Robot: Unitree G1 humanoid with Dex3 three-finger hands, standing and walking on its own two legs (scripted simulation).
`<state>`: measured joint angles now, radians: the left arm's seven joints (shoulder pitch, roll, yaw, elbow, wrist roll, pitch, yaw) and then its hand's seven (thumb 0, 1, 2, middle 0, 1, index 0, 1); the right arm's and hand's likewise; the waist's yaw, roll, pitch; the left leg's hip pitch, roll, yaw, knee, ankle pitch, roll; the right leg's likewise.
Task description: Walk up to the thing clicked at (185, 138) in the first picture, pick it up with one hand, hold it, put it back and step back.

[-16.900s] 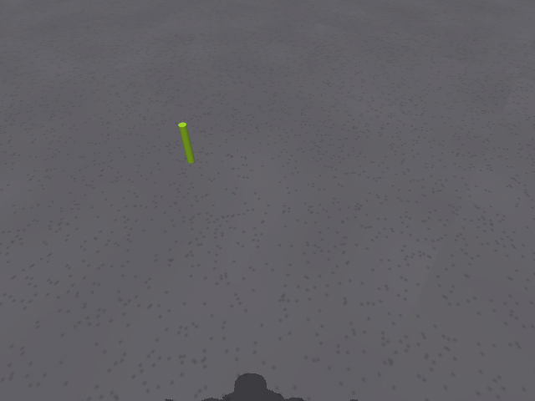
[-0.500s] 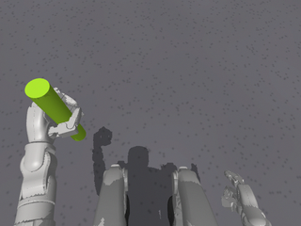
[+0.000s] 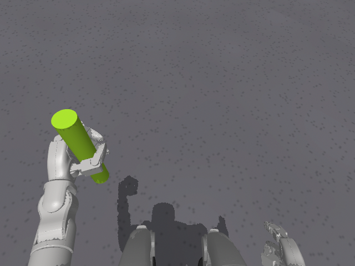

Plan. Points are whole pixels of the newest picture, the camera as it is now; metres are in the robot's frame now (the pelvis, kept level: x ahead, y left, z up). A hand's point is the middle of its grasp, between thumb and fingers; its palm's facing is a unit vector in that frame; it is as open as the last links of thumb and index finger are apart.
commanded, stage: lift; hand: left
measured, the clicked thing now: (86, 153) +0.35 +0.20 +0.04
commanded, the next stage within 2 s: hold in 0.86 s
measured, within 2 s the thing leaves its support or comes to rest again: neither
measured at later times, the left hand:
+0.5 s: hand (94, 140) +0.35 +0.17 +0.09, palm faces +0.08 -1.00 +0.00, open 5.1 cm
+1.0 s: hand (96, 130) +0.36 +0.16 +0.11, palm faces +0.07 -1.00 +0.01, open 5.1 cm
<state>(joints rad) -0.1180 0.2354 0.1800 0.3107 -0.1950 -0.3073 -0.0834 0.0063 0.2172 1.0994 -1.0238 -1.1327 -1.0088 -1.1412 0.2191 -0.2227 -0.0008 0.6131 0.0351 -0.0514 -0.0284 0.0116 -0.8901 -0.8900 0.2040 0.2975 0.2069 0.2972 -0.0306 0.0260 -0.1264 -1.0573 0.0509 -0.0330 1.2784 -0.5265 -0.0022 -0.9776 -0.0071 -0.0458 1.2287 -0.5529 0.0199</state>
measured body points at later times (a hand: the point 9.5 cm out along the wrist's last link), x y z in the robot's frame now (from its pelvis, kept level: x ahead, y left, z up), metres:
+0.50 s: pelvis +0.01 -0.01 +0.04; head +0.08 +0.00 +0.49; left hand +0.34 +0.23 +0.09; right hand +0.15 -0.25 -0.06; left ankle +0.05 +0.12 -0.63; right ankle +0.02 -0.14 -0.63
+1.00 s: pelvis +0.02 -0.01 +0.06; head +0.08 +0.00 +0.51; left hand +0.35 +0.22 +0.12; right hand +0.16 -0.26 -0.05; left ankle +0.05 +0.12 -0.63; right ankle +0.02 -0.14 -0.63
